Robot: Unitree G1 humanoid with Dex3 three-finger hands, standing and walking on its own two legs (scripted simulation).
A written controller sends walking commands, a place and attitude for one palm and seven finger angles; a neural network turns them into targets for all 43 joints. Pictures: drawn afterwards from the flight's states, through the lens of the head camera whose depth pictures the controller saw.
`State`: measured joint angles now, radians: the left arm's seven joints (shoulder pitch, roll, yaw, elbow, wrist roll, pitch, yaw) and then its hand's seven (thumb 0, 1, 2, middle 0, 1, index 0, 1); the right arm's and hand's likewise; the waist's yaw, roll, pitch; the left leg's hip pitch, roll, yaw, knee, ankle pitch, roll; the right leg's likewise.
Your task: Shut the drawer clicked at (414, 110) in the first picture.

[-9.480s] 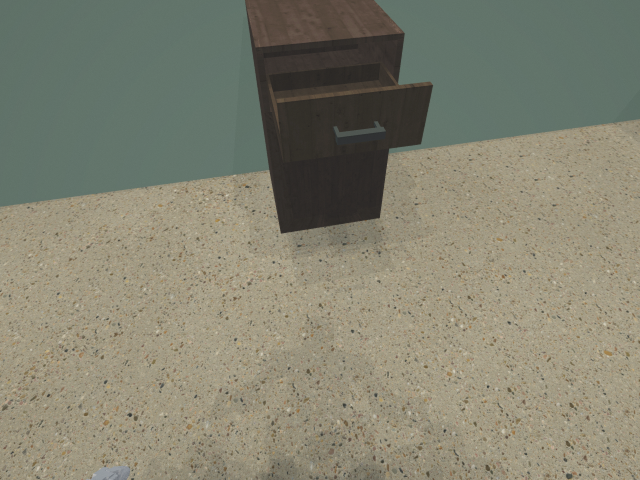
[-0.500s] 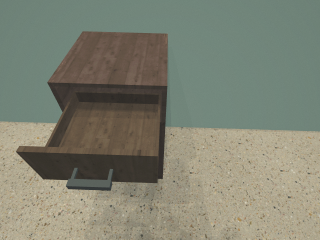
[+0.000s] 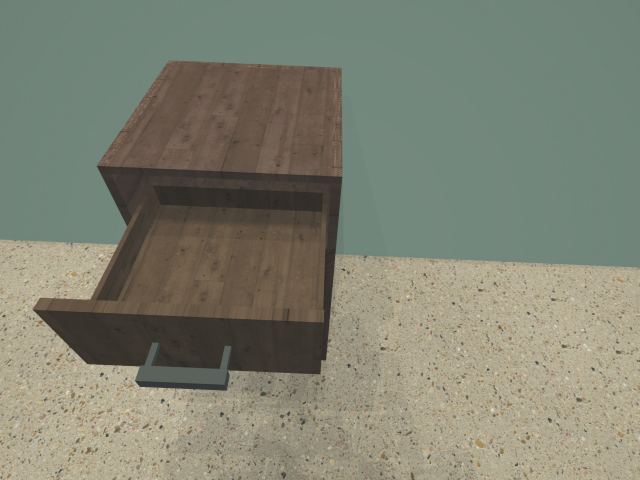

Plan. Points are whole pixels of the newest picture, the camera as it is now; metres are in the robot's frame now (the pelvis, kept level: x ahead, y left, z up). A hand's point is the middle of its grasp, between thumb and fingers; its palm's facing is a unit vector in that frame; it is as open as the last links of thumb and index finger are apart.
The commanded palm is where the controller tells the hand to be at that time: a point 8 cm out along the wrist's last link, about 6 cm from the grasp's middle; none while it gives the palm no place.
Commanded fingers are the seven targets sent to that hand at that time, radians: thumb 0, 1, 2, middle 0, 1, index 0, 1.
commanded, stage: raise the hand and make a fist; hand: left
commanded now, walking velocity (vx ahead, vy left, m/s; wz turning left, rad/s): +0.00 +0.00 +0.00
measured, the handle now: (187, 364) +0.29 +0.22 -0.09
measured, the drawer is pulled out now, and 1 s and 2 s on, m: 0.29 0.29 0.29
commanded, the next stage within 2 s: bring the fist close to the handle in 1.86 s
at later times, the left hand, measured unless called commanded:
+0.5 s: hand out of the picture +0.11 +0.16 -0.05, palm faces +0.16 -0.99 -0.06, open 5.3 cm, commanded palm +0.09 +0.21 -0.05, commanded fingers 0.00 0.90 0.90 -0.76 -0.91 -0.76 -0.91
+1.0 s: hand out of the picture +0.11 +0.16 -0.03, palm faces +0.04 -1.00 -0.05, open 3.2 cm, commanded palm +0.08 +0.22 -0.02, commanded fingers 0.00 0.90 0.90 -1.26 -1.45 -1.26 -1.45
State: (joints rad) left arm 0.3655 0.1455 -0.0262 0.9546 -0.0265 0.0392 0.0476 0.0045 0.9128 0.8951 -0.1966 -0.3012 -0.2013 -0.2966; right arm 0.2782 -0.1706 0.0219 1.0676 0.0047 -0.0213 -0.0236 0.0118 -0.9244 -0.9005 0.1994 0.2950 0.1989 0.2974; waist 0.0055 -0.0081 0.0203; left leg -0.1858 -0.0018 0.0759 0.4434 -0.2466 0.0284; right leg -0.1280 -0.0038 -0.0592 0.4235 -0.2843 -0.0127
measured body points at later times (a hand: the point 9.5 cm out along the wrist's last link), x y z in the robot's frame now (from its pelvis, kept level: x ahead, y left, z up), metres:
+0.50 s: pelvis -0.05 -0.03 -0.10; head -0.01 -0.03 +0.35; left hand +0.09 +0.21 -0.04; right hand +0.21 -0.24 -0.13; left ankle -0.01 +0.10 -0.74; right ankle -0.04 -0.11 -0.74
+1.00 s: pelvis -0.04 -0.02 -0.08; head +0.01 -0.02 +0.37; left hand +0.11 +0.22 -0.02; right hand +0.14 -0.27 -0.16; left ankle -0.01 +0.10 -0.74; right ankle -0.04 -0.11 -0.74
